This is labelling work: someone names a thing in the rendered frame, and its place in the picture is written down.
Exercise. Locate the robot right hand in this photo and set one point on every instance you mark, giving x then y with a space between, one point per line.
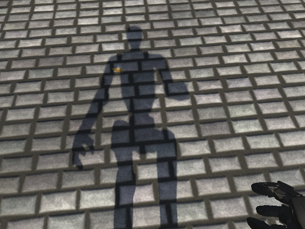
292 217

